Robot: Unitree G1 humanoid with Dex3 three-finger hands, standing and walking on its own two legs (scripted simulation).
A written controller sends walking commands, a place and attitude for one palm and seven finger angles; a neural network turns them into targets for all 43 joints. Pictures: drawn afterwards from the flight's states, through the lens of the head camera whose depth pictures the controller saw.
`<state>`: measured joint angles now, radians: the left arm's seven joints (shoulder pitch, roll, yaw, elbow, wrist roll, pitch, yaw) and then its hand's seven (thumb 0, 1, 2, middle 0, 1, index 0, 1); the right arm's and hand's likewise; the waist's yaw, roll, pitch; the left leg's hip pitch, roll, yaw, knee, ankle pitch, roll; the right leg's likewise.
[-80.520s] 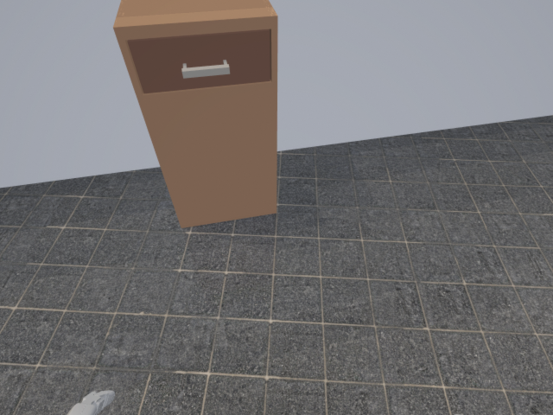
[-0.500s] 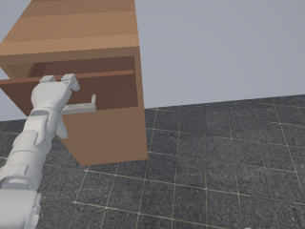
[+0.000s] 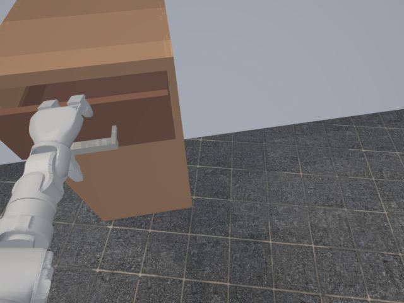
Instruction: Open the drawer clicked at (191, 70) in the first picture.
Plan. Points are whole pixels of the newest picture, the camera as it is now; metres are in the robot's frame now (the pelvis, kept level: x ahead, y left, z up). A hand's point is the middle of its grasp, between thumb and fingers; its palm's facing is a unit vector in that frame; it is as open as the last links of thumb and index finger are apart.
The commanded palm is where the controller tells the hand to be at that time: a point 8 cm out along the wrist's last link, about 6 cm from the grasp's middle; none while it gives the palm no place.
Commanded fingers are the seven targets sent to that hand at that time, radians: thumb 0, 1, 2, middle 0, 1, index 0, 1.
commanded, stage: move the hooked fingers above the handle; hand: left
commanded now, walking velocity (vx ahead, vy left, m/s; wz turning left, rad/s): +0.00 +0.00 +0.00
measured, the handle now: (87, 140) +0.47 +0.29 +0.01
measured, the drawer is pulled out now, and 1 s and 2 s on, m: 0.08 0.08 0.08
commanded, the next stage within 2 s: none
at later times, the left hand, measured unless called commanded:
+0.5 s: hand (72, 138) +0.43 +0.28 +0.07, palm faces +0.06 -0.02 -1.00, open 13.8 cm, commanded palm +0.39 +0.29 +0.13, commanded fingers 0.00 -0.50 0.30 -0.30 -1.20 -0.30 -1.20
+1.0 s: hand (82, 135) +0.44 +0.27 +0.07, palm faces +0.03 -0.02 -1.00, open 13.8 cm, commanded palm +0.40 +0.29 +0.13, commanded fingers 0.00 -0.50 0.30 -0.30 -1.20 -0.30 -1.20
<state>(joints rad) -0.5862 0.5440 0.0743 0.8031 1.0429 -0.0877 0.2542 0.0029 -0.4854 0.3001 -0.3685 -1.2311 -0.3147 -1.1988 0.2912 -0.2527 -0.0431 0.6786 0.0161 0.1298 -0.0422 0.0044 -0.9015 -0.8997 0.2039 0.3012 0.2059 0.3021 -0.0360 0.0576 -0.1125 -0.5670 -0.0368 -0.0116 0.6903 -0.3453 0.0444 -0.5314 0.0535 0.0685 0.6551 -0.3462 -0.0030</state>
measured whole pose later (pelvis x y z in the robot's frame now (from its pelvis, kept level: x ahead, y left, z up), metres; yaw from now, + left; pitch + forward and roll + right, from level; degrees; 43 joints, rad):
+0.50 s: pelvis +0.00 +0.00 +0.00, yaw +0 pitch +12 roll -1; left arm -0.62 0.52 0.04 0.81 1.05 -0.05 0.25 0.00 -0.49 0.30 -0.37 -1.23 -0.31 -1.20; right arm 0.26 -0.26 -0.04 0.66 0.02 0.12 -0.04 0.00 -0.90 -0.90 0.20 0.30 0.21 0.30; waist -0.03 0.06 -0.11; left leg -0.57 -0.04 -0.01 0.69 -0.34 0.05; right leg -0.53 0.05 0.07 0.66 -0.34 0.00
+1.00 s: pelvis +0.00 -0.01 +0.00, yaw +0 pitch +13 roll -1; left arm -0.66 0.53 0.04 0.88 1.05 -0.05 0.25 0.00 -0.49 0.30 -0.37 -1.24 -0.32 -1.20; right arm 0.27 -0.27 -0.03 0.67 0.02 0.12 -0.06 0.00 -0.90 -0.90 0.20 0.30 0.21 0.30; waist -0.05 0.05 -0.10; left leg -0.57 -0.03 -0.01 0.68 -0.34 0.03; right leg -0.54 0.06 0.07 0.66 -0.34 -0.01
